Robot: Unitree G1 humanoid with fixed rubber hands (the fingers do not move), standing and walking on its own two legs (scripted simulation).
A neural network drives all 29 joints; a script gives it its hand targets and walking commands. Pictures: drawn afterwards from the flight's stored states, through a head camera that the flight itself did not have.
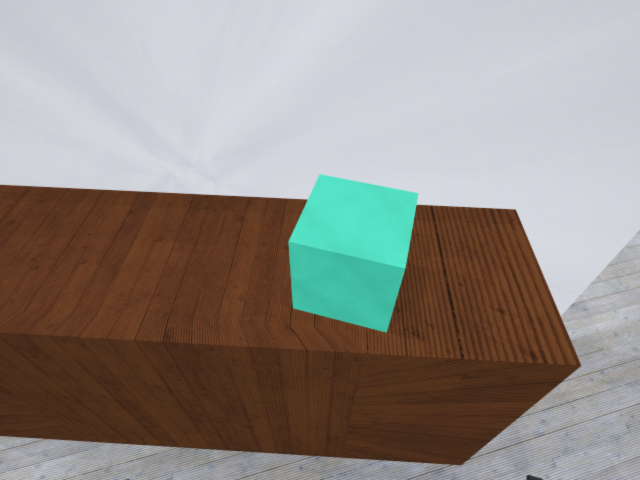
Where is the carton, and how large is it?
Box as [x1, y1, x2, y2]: [288, 174, 418, 332]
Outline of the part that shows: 320,174 288,241 293,307 386,332 405,267 418,193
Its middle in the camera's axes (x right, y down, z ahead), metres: +0.06 +0.02 +0.65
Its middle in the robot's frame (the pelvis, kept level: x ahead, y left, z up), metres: +0.46 -0.05 -0.02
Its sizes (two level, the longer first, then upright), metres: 0.167 0.161 0.176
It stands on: a pedestal, 0.67 m high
